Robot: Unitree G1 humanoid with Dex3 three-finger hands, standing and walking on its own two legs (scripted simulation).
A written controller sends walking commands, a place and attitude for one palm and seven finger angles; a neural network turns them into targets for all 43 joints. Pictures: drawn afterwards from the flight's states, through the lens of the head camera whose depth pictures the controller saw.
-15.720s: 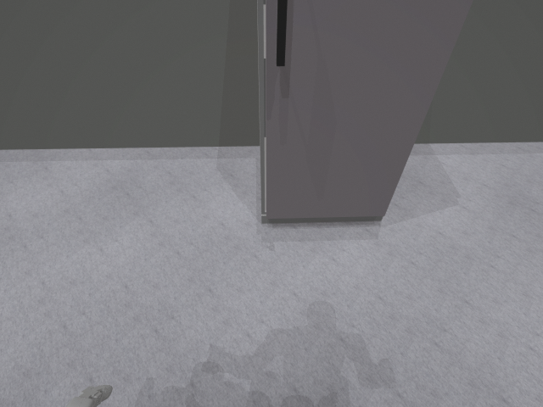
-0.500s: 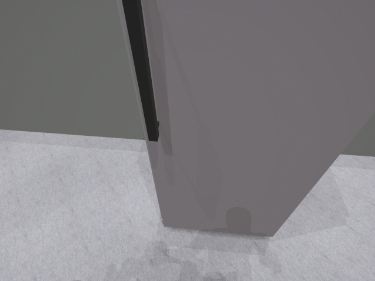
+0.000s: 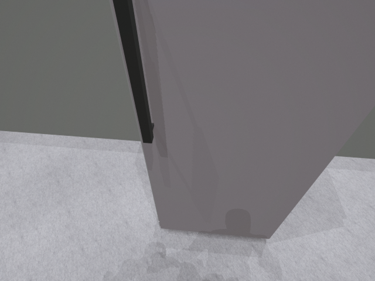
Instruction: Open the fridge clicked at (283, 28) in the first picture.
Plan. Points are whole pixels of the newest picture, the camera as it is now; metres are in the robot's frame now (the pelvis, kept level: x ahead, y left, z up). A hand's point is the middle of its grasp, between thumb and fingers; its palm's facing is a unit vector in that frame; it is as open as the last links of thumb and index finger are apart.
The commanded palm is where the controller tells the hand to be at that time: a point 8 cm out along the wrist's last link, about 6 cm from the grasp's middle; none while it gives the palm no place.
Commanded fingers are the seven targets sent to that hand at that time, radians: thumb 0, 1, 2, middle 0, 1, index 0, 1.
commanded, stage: look again from close up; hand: left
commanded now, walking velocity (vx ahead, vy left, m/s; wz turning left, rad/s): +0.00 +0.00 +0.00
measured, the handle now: (138, 66) +0.45 +0.13 +0.24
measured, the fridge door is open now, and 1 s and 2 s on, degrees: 0 0 0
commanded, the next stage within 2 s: raise the hand to about handle height in 0.10 s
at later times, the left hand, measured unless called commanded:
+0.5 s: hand (80, 246) +0.18 +0.23 +0.01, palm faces +0.07 -0.99 -0.11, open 8.0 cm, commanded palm +0.12 +0.29 -0.02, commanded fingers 0.00 0.53 0.74 -0.23 -0.54 -0.23 -0.54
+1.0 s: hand (46, 225) +0.20 +0.27 +0.07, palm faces -0.01 -1.00 -0.07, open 10.9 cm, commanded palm +0.16 +0.32 +0.08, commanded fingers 0.00 -0.06 0.49 -0.27 -0.92 -0.27 -0.92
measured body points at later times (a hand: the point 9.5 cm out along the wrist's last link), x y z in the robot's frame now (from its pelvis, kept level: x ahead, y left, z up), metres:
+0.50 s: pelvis -0.04 +0.00 -0.04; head -0.02 -0.01 +0.41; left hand +0.17 +0.28 +0.01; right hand +0.13 -0.24 -0.12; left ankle -0.01 +0.11 -0.75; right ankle -0.02 -0.09 -0.75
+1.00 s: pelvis -0.03 +0.02 -0.03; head -0.02 +0.03 +0.42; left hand +0.19 +0.33 +0.08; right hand +0.14 -0.21 -0.09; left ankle -0.01 +0.11 -0.75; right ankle -0.02 -0.09 -0.75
